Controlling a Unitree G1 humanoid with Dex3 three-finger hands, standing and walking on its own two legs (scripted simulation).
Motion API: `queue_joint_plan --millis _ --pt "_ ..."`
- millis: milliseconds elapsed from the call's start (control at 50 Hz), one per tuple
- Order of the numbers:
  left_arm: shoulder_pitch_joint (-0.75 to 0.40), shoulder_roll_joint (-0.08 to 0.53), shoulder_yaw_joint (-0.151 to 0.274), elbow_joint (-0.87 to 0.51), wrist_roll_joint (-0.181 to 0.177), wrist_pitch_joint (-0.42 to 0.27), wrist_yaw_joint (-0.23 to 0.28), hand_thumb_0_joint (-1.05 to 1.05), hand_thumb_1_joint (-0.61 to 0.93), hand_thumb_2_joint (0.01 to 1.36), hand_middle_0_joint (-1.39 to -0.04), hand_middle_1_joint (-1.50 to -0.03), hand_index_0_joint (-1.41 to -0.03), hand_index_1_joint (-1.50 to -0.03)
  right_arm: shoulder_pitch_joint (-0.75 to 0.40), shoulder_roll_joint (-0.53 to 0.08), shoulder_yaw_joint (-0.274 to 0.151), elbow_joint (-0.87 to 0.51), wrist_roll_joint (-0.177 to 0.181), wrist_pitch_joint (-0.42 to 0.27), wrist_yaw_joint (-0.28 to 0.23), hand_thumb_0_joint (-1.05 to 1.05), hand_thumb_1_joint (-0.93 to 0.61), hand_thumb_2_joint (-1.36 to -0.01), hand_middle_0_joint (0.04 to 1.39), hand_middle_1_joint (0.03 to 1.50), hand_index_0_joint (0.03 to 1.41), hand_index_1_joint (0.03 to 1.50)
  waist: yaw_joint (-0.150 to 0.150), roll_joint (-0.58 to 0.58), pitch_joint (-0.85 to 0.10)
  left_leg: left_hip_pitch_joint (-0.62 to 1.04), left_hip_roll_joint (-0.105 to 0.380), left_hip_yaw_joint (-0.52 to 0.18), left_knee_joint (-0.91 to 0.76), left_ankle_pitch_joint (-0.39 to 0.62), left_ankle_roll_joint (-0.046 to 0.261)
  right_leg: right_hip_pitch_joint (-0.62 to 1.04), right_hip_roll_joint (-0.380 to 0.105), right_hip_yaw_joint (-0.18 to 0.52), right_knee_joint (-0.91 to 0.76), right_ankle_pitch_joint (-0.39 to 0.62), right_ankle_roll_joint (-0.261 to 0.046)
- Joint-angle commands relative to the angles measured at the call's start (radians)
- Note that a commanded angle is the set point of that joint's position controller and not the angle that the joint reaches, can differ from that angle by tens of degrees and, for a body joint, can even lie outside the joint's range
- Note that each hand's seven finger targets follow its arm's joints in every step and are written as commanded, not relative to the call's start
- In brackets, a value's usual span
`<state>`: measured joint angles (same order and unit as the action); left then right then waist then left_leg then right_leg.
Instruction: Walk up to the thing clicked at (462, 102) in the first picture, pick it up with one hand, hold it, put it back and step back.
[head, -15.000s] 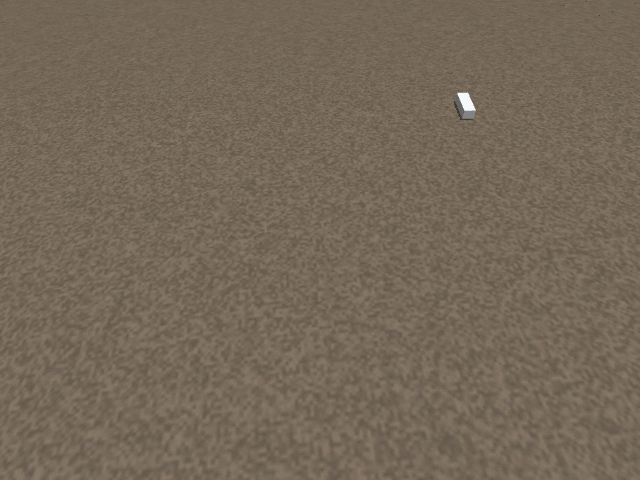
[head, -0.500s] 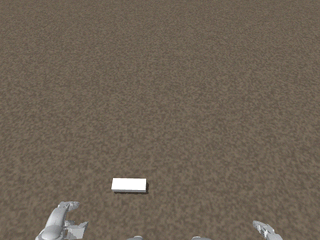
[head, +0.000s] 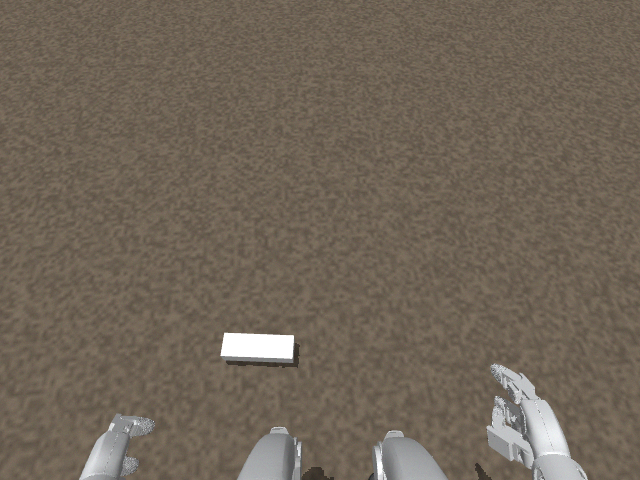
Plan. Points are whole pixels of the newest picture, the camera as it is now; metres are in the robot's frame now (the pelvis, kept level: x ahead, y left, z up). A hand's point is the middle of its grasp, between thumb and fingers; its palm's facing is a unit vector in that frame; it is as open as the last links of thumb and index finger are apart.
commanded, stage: rise first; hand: left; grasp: from above
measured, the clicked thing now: (258, 347) +0.44 +0.19 -0.67
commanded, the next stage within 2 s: none
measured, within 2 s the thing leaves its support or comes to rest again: neither
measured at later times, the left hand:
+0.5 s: hand (168, 454) +0.16 +0.27 -0.26, palm faces -0.41 -0.66 -0.63, open 14.3 cm
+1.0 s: hand (203, 387) +0.29 +0.27 -0.43, palm faces -0.49 -0.18 -0.85, open 14.0 cm
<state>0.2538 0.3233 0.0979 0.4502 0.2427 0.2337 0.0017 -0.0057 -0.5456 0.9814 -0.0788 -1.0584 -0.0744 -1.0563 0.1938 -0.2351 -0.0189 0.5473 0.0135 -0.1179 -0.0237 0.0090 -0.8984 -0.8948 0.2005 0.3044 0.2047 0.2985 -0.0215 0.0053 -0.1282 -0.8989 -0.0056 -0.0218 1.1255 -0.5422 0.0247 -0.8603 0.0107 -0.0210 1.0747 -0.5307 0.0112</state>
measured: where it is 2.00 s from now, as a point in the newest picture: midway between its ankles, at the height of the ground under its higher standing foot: outside the picture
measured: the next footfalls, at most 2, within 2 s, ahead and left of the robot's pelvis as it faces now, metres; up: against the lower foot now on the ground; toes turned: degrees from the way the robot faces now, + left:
none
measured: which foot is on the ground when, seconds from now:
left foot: down 0.00-1.00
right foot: down 0.00-1.00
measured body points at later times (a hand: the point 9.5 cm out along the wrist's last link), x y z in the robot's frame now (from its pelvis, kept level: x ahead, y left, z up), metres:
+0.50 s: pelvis -0.05 -0.01 -0.12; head +0.11 +0.00 +0.31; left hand +0.18 +0.30 -0.22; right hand +0.16 -0.27 -0.21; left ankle +0.00 +0.10 -0.66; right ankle -0.01 -0.13 -0.66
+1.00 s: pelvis -0.11 -0.01 -0.30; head +0.11 +0.01 +0.10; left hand +0.32 +0.28 -0.38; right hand -0.01 -0.29 -0.43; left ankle -0.01 +0.10 -0.66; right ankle -0.01 -0.13 -0.66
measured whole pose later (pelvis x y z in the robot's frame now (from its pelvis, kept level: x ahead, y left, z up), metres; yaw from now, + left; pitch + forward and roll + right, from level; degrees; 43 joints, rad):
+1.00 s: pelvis -0.11 -0.01 -0.30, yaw -4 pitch +33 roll -5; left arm -0.62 0.64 0.12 1.05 1.01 -0.31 0.17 0.00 -0.53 1.03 -0.10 -1.00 -0.09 -1.01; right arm 0.12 -0.27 -0.04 0.75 -0.04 -0.11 0.07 0.01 -0.89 -0.89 0.20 0.30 0.20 0.30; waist -0.07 0.01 -0.10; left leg -2.12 0.00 -0.07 2.19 -0.66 0.01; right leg -2.07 0.02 -0.08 2.14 -0.66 -0.01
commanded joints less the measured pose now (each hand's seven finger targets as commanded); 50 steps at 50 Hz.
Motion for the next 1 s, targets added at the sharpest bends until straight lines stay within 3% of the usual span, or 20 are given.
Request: queue_joint_plan --millis 0,160,240,280,340,380,420,480,520,560,600,640,660,700,780,820,860,940,980 --pt "0.048 0.155 0.062 -0.162 0.021 -0.013 0.019 0.0 -0.547 0.954 -0.071 -1.059 -0.074 -1.053 0.028 -0.158 -0.067 -0.146 0.0 -0.054 -0.004 0.0 -0.888 -0.896 0.201 0.3 0.2 0.3 -0.011 0.067 -0.254 0.176 0.017 -0.031 -0.088 0.441 -0.017 0.041 0.016 -0.019 -0.039 0.312 -0.042" --pt "0.133 0.171 0.077 -0.26 0.045 -0.027 0.032 0.0 -0.591 0.969 -0.083 -1.063 -0.08 -1.064 0.008 -0.15 -0.069 -0.178 0.005 -0.068 0.008 0.0 -0.913 -0.903 0.201 0.3 0.2 0.3 0.009 0.073 -0.326 0.079 0.0 -0.02 0.005 0.384 -0.01 -0.018 0.017 -0.013 0.042 0.298 -0.043" --pt "-0.004 0.209 0.07 -0.223 0.087 -0.048 0.029 0.0 -0.611 0.978 -0.095 -1.055 -0.088 -1.06 -0.013 -0.171 -0.07 -0.163 0.005 -0.078 0.005 0.0 -0.942 -0.912 0.201 0.3 0.2 0.3 -0.03 0.078 -0.279 -0.006 0.011 -0.045 0.056 0.303 -0.013 -0.157 0.019 -0.017 0.117 0.22 -0.045" --pt "-0.083 0.226 0.069 -0.135 0.12 -0.084 0.028 0.0 -0.611 0.982 -0.098 -1.05 -0.088 -1.058 -0.029 -0.179 -0.067 -0.142 0.002 -0.088 0.009 0.0 -0.945 -0.912 0.201 0.3 0.2 0.3 -0.037 0.064 -0.236 -0.098 0.014 -0.063 0.1 0.233 -0.015 -0.258 0.017 -0.019 0.187 0.153 -0.048" --pt "-0.179 0.253 0.079 -0.045 0.19 -0.162 0.032 0.0 -0.611 0.979 -0.097 -1.035 -0.089 -1.041 -0.031 -0.184 -0.074 -0.122 -0.002 -0.106 0.016 0.0 -0.943 -0.911 0.201 0.3 0.2 0.3 -0.032 0.066 -0.272 -0.203 0.0 -0.045 0.19 0.128 -0.013 -0.35 0.014 -0.007 0.267 0.087 -0.047" --pt "-0.245 0.248 0.05 -0.049 0.231 -0.216 0.034 0.0 -0.584 0.978 -0.093 -1.04 -0.089 -1.042 -0.036 -0.188 -0.078 -0.113 -0.005 -0.119 0.021 0.0 -0.928 -0.907 0.201 0.3 0.2 0.3 -0.032 0.084 -0.341 -0.25 -0.009 -0.027 0.244 0.072 -0.012 -0.386 0.014 0.005 0.308 0.061 -0.044" --pt "-0.308 0.263 0.032 -0.036 0.265 -0.268 0.038 0.0 -0.585 0.988 -0.098 -1.044 -0.092 -1.049 -0.043 -0.198 -0.083 -0.09 -0.004 -0.129 0.026 0.0 -0.926 -0.907 0.201 0.3 0.2 0.3 -0.031 0.102 -0.414 -0.277 -0.009 -0.029 0.302 0.095 -0.014 -0.441 0.015 0.004 0.369 0.08 -0.044" --pt "-0.394 0.366 0.091 0.055 0.329 -0.334 0.063 0.0 -0.6 0.996 -0.136 -1.014 -0.119 -1.03 -0.045 -0.215 -0.085 -0.051 -0.001 -0.134 0.033 0.0 -0.948 -0.914 0.201 0.3 0.2 0.3 -0.013 0.096 -0.453 -0.375 -0.012 -0.023 0.391 0.099 -0.013 -0.525 0.018 0.002 0.452 0.078 -0.045" --pt "-0.41 0.433 0.134 0.107 0.389 -0.364 0.083 0.0 -0.605 0.994 -0.123 -1.037 -0.112 -1.047 -0.041 -0.228 -0.089 -0.025 0.0 -0.124 0.039 0.0 -0.954 -0.916 0.201 0.3 0.2 0.3 0.018 0.117 -0.521 -0.389 -0.013 -0.02 0.453 0.18 -0.011 -0.567 0.018 0.0 0.516 0.127 -0.049" --pt "-0.462 0.431 0.117 0.144 0.438 -0.381 0.102 0.0 -0.595 0.998 -0.116 -1.045 -0.107 -1.054 -0.032 -0.227 -0.093 -0.008 0.0 -0.112 0.048 0.0 -0.944 -0.914 0.201 0.3 0.2 0.3 0.02 0.102 -0.565 -0.44 -0.017 -0.004 0.522 0.226 -0.004 -0.585 0.02 -0.002 0.553 0.169 -0.047" --pt "-0.541 0.41 0.101 0.21 0.471 -0.397 0.113 0.0 -0.601 1.019 -0.095 -1.059 -0.087 -1.067 -0.015 -0.228 -0.096 0.019 -0.003 -0.102 0.058 0.0 -0.931 -0.91 0.201 0.3 0.2 0.3 0.011 0.074 -0.579 -0.499 -0.017 -0.005 0.566 0.214 -0.001 -0.615 0.022 -0.01 0.586 0.162 -0.048" --pt "-0.655 0.479 0.13 0.234 0.507 -0.421 0.12 0.0 -0.593 1.015 -0.098 -1.053 -0.092 -1.06 -0.004 -0.236 -0.106 0.037 -0.007 -0.093 0.066 0.0 -0.933 -0.911 0.2 0.3 0.2 0.3 0.015 0.067 -0.622 -0.538 -0.017 -0.003 0.618 0.189 0.004 -0.655 0.021 -0.013 0.618 0.138 -0.046" --pt "-0.7 0.477 0.11 0.263 0.529 -0.434 0.12 0.0 -0.611 1.018 -0.114 -1.049 -0.105 -1.059 0.0 -0.234 -0.109 0.048 -0.01 -0.089 0.068 0.0 -0.953 -0.916 0.2 0.3 0.2 0.3 0.001 0.053 -0.622 -0.582 -0.016 0.002 0.651 0.16 0.007 -0.669 0.022 -0.014 0.631 0.12 -0.042" --pt "-0.796 0.543 0.13 0.288 0.578 -0.465 0.13 0.0 -0.572 1.015 -0.126 -1.006 -0.112 -1.021 0.016 -0.236 -0.11 0.065 -0.015 -0.082 0.072 0.0 -0.925 -0.909 0.2 0.3 0.2 0.3 0.002 0.019 -0.664 -0.657 -0.019 0.014 0.698 0.108 0.012 -0.651 0.022 -0.01 0.65 0.088 -0.036" --pt "-0.953 0.573 0.112 0.345 0.649 -0.517 0.153 0.0 -0.553 1.028 -0.107 -0.999 -0.094 -1.014 0.041 -0.238 -0.11 0.1 -0.03 -0.065 0.077 0.0 -0.898 -0.902 0.2 0.3 0.2 0.3 -0.017 0.028 -0.685 -0.721 -0.017 0.02 0.76 0.022 0.013 -0.711 0.024 -0.013 0.687 0.003 -0.034" --pt "-0.994 0.576 0.09 0.394 0.681 -0.533 0.164 0.0 -0.542 1.04 -0.09 -0.997 -0.076 -1.013 0.047 -0.238 -0.111 0.11 -0.037 -0.055 0.08 0.0 -0.876 -0.896 0.2 0.3 0.2 0.3 -0.026 0.03 -0.676 -0.754 -0.016 0.02 0.788 -0.018 0.014 -0.746 0.028 -0.015 0.697 -0.048 -0.034" --pt "-1.05 0.614 0.103 0.419 0.712 -0.545 0.181 0.0 -0.517 1.036 -0.084 -0.985 -0.071 -1.0 0.057 -0.241 -0.107 0.123 -0.043 -0.042 0.082 0.0 -0.857 -0.891 0.2 0.3 0.2 0.3 -0.03 0.041 -0.676 -0.774 -0.018 0.016 0.802 -0.035 0.013 -0.77 0.03 -0.027 0.724 -0.073 -0.036" --pt "-1.105 0.627 0.094 0.496 0.777 -0.556 0.222 0.0 -0.551 1.063 -0.051 -0.995 -0.039 -1.008 0.053 -0.247 -0.1 0.133 -0.056 -0.009 0.09 0.0 -0.864 -0.892 0.2 0.3 0.2 0.3 -0.034 0.109 -0.619 -0.799 -0.018 -0.004 0.804 -0.12 0.01 -0.891 0.031 -0.062 0.784 -0.144 -0.047" --pt "-1.146 0.638 0.092 0.507 0.805 -0.56 0.244 0.0 -0.551 1.058 -0.053 -0.984 -0.041 -0.996 0.056 -0.242 -0.094 0.135 -0.06 0.011 0.094 0.0 -0.87 -0.894 0.2 0.3 0.2 0.3 -0.041 0.13 -0.625 -0.79 -0.02 -0.012 0.811 -0.108 0.011 -0.907 0.03 -0.074 0.807 -0.127 -0.05"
